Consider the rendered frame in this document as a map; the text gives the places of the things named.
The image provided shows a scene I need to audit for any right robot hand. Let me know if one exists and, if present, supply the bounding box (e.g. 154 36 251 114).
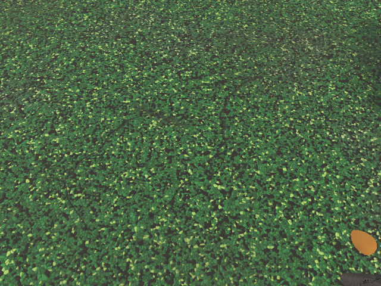
341 273 381 286

